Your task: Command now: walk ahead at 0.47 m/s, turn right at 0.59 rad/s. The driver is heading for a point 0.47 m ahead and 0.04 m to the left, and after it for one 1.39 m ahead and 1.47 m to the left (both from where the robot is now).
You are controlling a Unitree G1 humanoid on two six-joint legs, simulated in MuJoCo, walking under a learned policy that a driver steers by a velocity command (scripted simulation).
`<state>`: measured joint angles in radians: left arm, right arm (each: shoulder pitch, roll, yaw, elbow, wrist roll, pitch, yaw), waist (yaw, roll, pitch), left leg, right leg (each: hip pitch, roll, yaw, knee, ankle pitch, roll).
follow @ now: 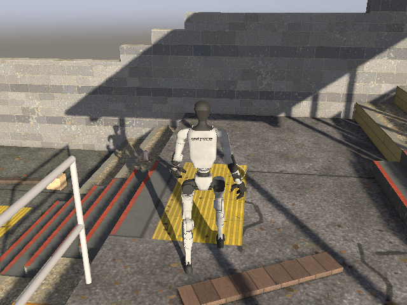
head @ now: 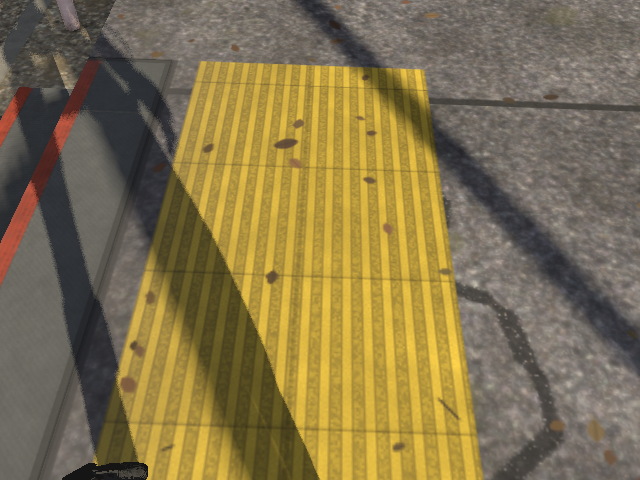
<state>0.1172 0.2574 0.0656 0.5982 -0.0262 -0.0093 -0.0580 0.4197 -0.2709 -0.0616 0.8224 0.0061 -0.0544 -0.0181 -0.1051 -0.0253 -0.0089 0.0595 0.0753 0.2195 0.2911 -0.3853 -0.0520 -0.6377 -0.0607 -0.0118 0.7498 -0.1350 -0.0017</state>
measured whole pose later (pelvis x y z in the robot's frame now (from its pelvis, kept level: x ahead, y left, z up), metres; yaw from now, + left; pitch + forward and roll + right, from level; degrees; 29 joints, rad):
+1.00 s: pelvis +0.58 -0.04 +0.01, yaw +12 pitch +2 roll +0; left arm 0.05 0.28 0.02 0.66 0.00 -0.10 -0.01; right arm 0.35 -0.30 -0.06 0.71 0.03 -0.04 -0.01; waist -0.08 -0.03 0.02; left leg -0.13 -0.12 -0.20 0.42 -0.31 0.07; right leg -0.57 -0.02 0.12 0.53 0.01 0.06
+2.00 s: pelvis +1.06 +0.19 +0.01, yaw +47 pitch +2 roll +0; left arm 0.09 0.26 -0.04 0.69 0.07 -0.04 -0.04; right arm 0.39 -0.27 -0.04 0.70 -0.07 -0.11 0.11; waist -0.07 -0.02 0.01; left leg -0.10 -0.11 -0.18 0.41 -0.34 0.08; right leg -0.61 -0.07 0.06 0.64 -0.05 0.06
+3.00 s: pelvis +1.38 +0.62 -0.02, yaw +69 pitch +4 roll +2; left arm 0.09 0.21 -0.04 0.80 0.11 -0.07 -0.05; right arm 0.57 -0.14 0.01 0.99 -0.08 -0.11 0.01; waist -0.15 -0.03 -0.08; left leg -0.24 -0.08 -0.04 0.66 -0.49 0.06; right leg -0.69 -0.11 0.05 0.74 0.19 0.02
